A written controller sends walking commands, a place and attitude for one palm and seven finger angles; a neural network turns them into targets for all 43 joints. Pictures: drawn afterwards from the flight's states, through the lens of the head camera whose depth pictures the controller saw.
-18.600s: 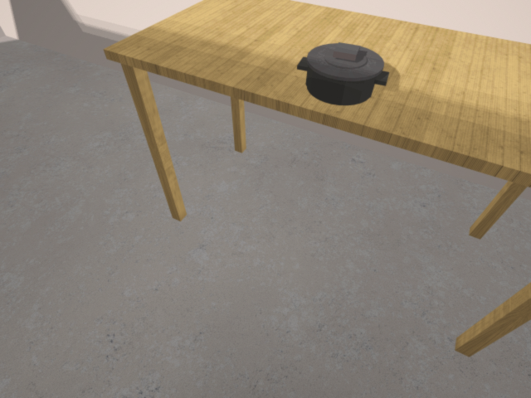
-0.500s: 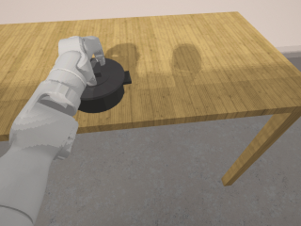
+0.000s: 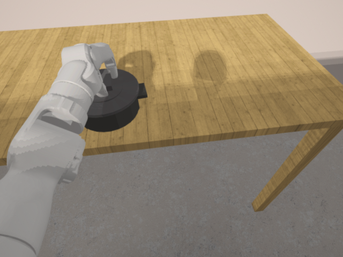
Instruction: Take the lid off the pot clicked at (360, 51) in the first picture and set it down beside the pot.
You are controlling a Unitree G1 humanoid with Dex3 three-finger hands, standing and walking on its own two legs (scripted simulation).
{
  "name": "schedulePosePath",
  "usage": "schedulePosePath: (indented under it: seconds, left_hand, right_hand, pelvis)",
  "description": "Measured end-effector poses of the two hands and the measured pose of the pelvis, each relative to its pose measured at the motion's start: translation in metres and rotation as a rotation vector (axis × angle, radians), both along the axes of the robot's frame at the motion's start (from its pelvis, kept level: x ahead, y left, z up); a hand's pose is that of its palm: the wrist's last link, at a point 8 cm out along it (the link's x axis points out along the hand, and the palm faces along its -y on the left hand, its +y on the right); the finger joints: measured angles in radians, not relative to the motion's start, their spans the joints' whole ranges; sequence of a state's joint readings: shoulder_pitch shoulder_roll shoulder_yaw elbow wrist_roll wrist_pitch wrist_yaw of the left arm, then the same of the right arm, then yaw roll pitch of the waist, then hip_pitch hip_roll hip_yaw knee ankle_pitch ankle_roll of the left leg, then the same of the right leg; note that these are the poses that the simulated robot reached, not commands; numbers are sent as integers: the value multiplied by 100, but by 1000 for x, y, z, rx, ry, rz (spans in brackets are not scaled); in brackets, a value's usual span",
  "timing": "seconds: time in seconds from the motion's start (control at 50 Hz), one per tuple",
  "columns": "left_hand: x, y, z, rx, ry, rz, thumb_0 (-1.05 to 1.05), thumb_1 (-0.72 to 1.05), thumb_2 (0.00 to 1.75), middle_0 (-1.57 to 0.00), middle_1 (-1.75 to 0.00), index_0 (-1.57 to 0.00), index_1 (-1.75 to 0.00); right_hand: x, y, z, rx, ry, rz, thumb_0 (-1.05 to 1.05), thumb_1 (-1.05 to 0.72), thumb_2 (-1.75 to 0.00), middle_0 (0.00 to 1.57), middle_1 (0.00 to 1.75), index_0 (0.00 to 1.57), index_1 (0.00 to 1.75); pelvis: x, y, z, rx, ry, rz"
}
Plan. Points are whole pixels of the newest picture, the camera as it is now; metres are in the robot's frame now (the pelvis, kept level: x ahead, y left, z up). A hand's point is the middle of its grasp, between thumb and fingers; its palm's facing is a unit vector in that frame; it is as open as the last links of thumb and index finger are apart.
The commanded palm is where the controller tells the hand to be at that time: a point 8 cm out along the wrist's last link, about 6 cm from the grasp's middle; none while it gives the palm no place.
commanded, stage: close the fingers and squeeze the knob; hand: left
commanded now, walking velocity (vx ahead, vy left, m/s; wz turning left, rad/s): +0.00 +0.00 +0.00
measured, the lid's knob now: (100, 83) +0.50 +0.15 +0.16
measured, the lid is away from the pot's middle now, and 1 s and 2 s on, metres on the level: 0.01 0.01 0.00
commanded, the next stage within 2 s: lift the lid straight up in 0.64 s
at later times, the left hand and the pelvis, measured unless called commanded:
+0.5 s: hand (98, 79) +0.48 +0.15 +0.18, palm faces -0.40 -0.13 -0.91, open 9.1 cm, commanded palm +0.48 +0.15 +0.22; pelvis +0.00 +0.00 +0.00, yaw +0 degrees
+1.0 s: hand (98, 80) +0.48 +0.15 +0.18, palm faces -0.40 -0.13 -0.91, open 9.1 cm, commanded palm +0.47 +0.15 +0.24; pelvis +0.00 +0.00 +0.00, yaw +0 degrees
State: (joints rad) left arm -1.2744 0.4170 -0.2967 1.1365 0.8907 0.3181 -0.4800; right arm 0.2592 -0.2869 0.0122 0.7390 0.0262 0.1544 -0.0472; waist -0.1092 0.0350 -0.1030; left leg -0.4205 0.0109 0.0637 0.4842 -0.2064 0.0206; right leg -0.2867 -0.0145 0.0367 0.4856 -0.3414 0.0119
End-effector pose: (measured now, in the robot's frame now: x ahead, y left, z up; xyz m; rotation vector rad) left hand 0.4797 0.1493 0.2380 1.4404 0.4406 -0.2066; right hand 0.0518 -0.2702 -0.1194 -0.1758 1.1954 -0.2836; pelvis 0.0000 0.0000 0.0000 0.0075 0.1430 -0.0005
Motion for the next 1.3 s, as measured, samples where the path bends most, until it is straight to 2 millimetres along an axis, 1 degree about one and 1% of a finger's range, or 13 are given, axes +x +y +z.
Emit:
schedulePosePath:
  seconds: [0.12,0.64,0.78,0.92,1.12,1.2,1.3]
  left_hand:
    - [2,0,0,2,4,2,0,10,80,-48,-103,-51,-101]
    - [2,0,0,2,4,5,1,9,82,-47,-104,-51,-101]
    - [1,0,0,1,1,0,0,9,82,-47,-104,-50,-101]
    - [0,0,0,-1,3,-4,0,10,82,-46,-104,-50,-101]
    - [1,1,2,-1,12,-9,-1,11,80,-46,-104,-50,-100]
    - [0,-2,9,-3,-10,-25,0,11,80,-46,-104,-50,-100]
    - [-3,0,15,-16,8,8,-1,10,80,-47,-103,-51,-100]
  right_hand:
    - [-1,0,1,-4,2,-3,1,-91,-90,21,30,20,30]
    - [-20,2,0,-15,33,-24,1,-91,-90,21,30,20,30]
    - [-22,1,0,-13,34,-27,1,-91,-90,21,30,20,30]
    - [-17,2,0,-10,19,-26,1,-91,-90,21,30,20,30]
    - [0,4,1,-3,-27,-13,1,-91,-90,21,30,20,30]
    - [8,4,1,2,-53,-1,1,-91,-90,21,30,20,30]
    - [16,4,1,8,-64,18,1,-91,-90,21,30,20,30]
  pelvis:
    - [0,1,0,-1,5,-2]
    - [-4,4,-1,-3,13,-2]
    - [-4,4,-1,-3,12,-3]
    - [-3,4,0,-2,8,-2]
    - [0,3,1,0,5,0]
    - [1,2,1,2,4,1]
    - [1,1,2,2,-4,5]
